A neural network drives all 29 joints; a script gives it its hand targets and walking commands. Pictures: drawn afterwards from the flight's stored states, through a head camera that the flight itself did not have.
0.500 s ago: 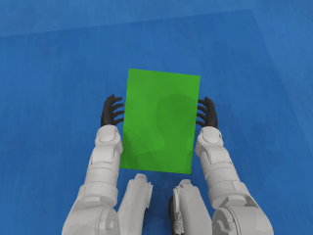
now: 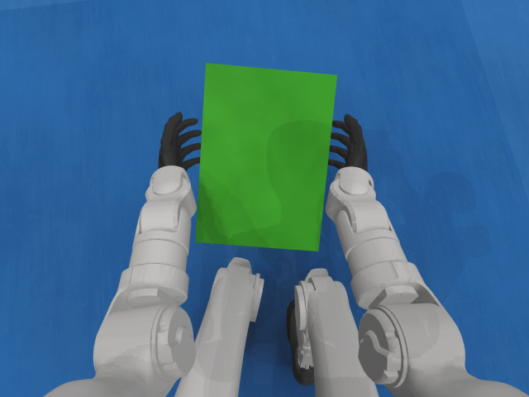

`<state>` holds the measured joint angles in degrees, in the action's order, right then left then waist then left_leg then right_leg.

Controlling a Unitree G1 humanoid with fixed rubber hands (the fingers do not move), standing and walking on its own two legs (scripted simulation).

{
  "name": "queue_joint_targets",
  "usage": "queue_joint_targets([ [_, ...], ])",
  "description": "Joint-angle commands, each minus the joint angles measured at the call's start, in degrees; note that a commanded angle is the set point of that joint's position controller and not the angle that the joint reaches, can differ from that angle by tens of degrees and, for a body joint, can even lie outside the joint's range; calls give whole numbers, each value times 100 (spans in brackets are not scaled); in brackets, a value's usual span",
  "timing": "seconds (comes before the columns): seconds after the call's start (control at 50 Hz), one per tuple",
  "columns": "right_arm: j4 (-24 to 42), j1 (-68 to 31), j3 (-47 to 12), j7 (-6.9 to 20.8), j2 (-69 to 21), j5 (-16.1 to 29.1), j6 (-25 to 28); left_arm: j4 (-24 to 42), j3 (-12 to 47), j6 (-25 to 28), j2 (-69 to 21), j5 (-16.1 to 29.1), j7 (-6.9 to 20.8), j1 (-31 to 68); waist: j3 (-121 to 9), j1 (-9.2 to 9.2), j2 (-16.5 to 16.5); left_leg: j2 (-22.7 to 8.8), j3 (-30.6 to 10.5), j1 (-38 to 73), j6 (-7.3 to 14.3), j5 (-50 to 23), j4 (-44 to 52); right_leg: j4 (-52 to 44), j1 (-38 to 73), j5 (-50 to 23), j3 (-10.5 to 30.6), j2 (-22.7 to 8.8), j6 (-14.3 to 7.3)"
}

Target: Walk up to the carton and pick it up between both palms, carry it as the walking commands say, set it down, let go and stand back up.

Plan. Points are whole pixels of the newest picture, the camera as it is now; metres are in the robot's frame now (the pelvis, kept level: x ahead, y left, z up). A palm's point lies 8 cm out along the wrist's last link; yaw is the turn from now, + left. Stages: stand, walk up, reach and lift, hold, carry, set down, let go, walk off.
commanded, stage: set down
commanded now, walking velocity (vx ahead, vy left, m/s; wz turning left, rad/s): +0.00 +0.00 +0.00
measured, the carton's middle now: (262, 161) +0.48 +0.06 -0.17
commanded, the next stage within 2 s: none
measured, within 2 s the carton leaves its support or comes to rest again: neither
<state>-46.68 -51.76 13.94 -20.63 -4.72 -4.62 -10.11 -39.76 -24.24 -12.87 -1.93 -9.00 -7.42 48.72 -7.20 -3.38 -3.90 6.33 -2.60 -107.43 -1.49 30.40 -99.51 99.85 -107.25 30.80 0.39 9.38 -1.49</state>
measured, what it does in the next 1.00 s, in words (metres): lowers itself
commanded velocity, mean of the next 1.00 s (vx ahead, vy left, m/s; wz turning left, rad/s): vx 0.00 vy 0.00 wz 0.00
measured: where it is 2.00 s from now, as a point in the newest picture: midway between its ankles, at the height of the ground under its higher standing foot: (264, 350)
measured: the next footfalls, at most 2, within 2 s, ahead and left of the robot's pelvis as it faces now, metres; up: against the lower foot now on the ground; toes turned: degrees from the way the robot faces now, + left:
none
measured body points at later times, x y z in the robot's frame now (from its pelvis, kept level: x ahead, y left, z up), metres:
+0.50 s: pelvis -0.02 +0.02 -0.07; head +0.29 +0.05 +0.25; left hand +0.46 +0.20 -0.19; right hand +0.49 -0.07 -0.19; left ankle +0.10 +0.11 -0.48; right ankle +0.09 -0.09 -0.48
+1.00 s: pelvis -0.05 +0.02 -0.13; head +0.31 +0.06 +0.14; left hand +0.49 +0.22 -0.27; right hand +0.51 -0.05 -0.27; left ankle +0.10 +0.11 -0.48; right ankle +0.09 -0.09 -0.48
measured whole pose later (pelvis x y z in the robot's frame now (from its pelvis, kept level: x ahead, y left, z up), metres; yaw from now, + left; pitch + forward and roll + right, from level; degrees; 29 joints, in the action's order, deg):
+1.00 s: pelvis -0.05 +0.02 -0.13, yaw +0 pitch +25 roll -2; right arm -54.6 -82.9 16.9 -20.8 4.6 -2.9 -12.0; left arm -46.1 -17.7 -17.3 9.8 -2.1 -14.2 79.1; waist 29.7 -4.1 -2.0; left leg 8.8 0.2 -119.8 -0.3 28.5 -123.1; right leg 123.4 -117.6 31.6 -1.1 8.8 2.3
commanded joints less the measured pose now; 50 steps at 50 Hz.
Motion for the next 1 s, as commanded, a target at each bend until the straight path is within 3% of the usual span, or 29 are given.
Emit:
queue_joint_targets([
  [0.0,375,-3974,-2662,2044,-5463,487,177,314,2962,71,-5122,558,1493,3776,-6084,-657,234,211,230,3628,90,-1879,860,-966,3140,-1319,208,168,230],
  [0.14,160,-4406,-2321,2085,-5024,267,195,-46,2818,-1,-5293,580,1463,3982,-5662,-319,264,233,238,3287,20,-1542,667,-669,2381,-951,-32,226,168],
  [0.28,118,-4437,-2180,2142,-5008,328,179,539,3308,32,-5294,890,1356,4704,-6331,-82,490,201,57,3899,-38,-1631,496,-124,1768,-1087,-250,274,80],
  [0.34,231,-4706,-2271,2155,-4996,412,196,519,3385,31,-5321,973,1309,4783,-6506,-148,454,221,51,3843,-27,-1624,372,73,1662,-1055,-365,272,83],
  [0.36,240,-4747,-2236,2156,-4943,394,161,332,3275,-9,-5150,846,1306,4766,-6428,-360,627,259,229,3535,-37,-1531,257,40,1623,-868,-206,231,13],
  [0.4,394,-5117,-2451,2168,-4880,587,153,502,3394,1,-5184,987,1265,5115,-7090,-288,584,204,281,3728,-50,-1657,47,199,1877,-999,-230,223,-5],
  [0.42,889,-5271,-2728,2150,-4893,741,201,534,3635,-12,-5444,1087,1243,4756,-7471,-357,651,268,253,4010,-30,-1943,62,318,1987,-1237,-330,282,44],
  [0.44,644,-5236,-2704,2178,-4849,744,153,470,3565,-19,-5139,991,1211,4762,-7437,-519,764,237,352,3934,-33,-1931,-49,338,1947,-1109,-260,192,23],
  [0.46,728,-5145,-2762,2182,-4856,746,143,762,3829,-18,-5427,1180,1198,5015,-7821,-234,639,248,214,4069,-13,-1871,-3,416,2137,-1219,-345,260,25],
  [0.48,1124,-5594,-3026,2161,-4838,979,145,864,3786,-23,-5145,1217,1181,5009,-8328,-633,550,271,323,4138,37,-1901,-132,482,2400,-1181,-274,205,27],
  [0.5,1051,-5387,-3118,2145,-4790,1014,115,1156,4040,-11,-5199,1383,1128,5309,-8810,-362,551,188,215,4477,-5,-1963,-157,632,2481,-1284,-345,245,15],
  [0.52,1274,-5605,-3298,2132,-4727,1112,77,1164,4110,-34,-5091,1462,1116,5168,-9141,-514,445,212,281,4544,-23,-2183,-261,681,2679,-1347,-342,224,48],
  [0.54,1505,-5819,-3504,2118,-4752,1263,42,1657,4442,-26,-5117,1692,1108,5572,-9915,-394,440,208,234,4713,-1,-2385,-390,753,3128,-1566,-319,192,33],
  [0.6,1860,-6403,-3906,2005,-4161,1476,-64,1643,4697,-173,-4687,2061,1050,5807,-10650,-327,249,178,176,4714,25,-2184,-480,935,3864,-1582,-234,125,51],
  [0.66,2665,-6279,-4170,1892,-4449,1974,-192,3141,5205,-160,-4587,2577,958,6756,-11255,-217,571,231,237,5422,-25,-3182,-811,1260,4225,-2421,-341,134,18],
  [0.68,2485,-6192,-4201,1875,-4636,2048,-271,3179,4942,-160,-4224,2459,921,6667,-11000,-585,607,207,286,5267,3,-3025,-793,1224,4043,-2159,-285,118,6],
  [0.7,1899,-6425,-3719,1897,-4538,1912,-311,2721,4748,-155,-4186,2448,932,6987,-10024,-388,552,136,266,4848,81,-2680,-854,1195,3370,-1738,-297,121,-33],
  [0.72,1443,-6160,-3552,1954,-4926,1819,-377,2821,4689,-100,-4236,2337,1004,7245,-9520,-408,667,103,254,4612,126,-2317,-802,1178,3149,-1434,-239,94,-78],
  [0.74,779,-6084,-3240,2021,-4978,1698,-394,2032,4508,-125,-4175,2163,1089,7250,-8611,-406,736,28,270,4090,108,-1870,-790,1221,2649,-1079,-196,77,-135],
  [0.76,21,-5843,-2812,2128,-4898,1405,-419,1762,4531,-85,-4267,2123,1177,7609,-7794,-29,764,-32,230,3580,74,-1399,-748,1169,2284,-756,-213,22,-172],
  [0.78,-565,-5750,-2439,2208,-4744,1142,-399,1231,4305,-71,-4188,1948,1243,7640,-6999,-95,903,-23,295,3227,36,-994,-702,1182,1844,-488,-205,9,-176],
  [0.8,-215,-5775,-2381,2258,-4860,1093,-336,1507,4341,-50,-4425,1925,1286,7632,-7580,79,876,-8,271,3505,-2,-1147,-668,1130,2193,-718,-198,4,-146],
  [0.86,-601,-5971,-1791,2401,-4589,597,-313,191,3484,-155,-4479,1511,1466,6677,-6670,-58,611,40,396,2739,11,-730,-759,1182,1688,-234,-260,-47,-98],
  [0.88,-373,-5808,-1809,2430,-4716,575,-267,253,3560,-174,-4922,1515,1529,6428,-7026,175,604,85,377,2881,33,-864,-755,1214,1898,-516,-280,6,-72],
  [0.9,-708,-5860,-1683,2467,-4533,543,-244,-317,3230,-205,-4683,1356,1600,6193,-6294,-84,606,94,418,2406,47,-774,-884,1318,1414,-244,-254,-18,-129],
  [0.92,-271,-5933,-1726,2515,-4548,518,-208,-10,3315,-167,-5035,1493,1645,6238,-6854,254,471,128,383,2715,60,-1073,-890,1298,1719,-620,-343,37,-73],
  [0.94,-290,-6223,-1820,2544,-4448,564,-172,-334,3168,-170,-4862,1438,1659,6303,-6582,-62,571,137,427,2521,61,-1124,-1014,1442,1405,-523,-303,28,-97],
  [0.96,-22,-6346,-1888,2556,-4331,609,-128,-99,3276,-149,-5081,1568,1645,6358,-7031,143,557,143,393,2859,59,-1384,-1013,1471,1536,-760,-392,28,-84],
  [0.98,-56,-6376,-1963,2549,-4285,674,-60,-175,3275,-122,-4901,1573,1610,6507,-7024,30,463,101,388,2886,44,-1480,-1134,1563,1459,-768,-380,21,-124],
])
